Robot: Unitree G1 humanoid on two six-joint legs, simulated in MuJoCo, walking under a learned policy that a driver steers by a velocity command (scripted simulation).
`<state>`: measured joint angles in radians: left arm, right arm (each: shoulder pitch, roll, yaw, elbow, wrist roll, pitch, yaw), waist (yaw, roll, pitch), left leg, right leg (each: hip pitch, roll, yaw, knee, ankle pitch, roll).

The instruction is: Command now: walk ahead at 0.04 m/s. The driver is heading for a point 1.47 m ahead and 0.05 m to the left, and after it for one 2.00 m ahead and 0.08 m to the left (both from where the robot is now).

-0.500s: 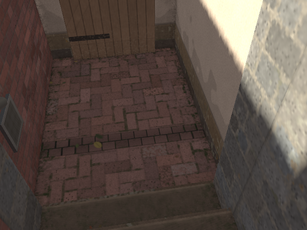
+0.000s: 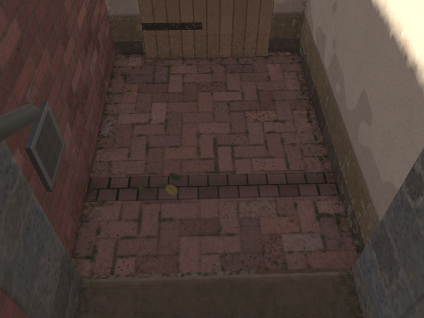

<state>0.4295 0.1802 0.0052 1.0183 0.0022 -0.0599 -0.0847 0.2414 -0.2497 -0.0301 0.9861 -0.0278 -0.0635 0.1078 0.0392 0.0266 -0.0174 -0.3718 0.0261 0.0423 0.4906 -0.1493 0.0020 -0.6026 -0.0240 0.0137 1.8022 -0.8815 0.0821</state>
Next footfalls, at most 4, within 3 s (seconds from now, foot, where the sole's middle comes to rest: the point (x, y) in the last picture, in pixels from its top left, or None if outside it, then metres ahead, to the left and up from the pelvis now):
0.12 right None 0.02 -0.13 -0.62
1.06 right None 0.17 -0.17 -0.77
1.52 left None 0.42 -0.02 -0.94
1.80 right None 0.46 -0.26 -0.94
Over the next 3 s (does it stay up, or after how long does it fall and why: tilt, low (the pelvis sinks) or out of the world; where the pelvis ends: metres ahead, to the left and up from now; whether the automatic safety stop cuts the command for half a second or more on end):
stays up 0.67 -0.14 -0.33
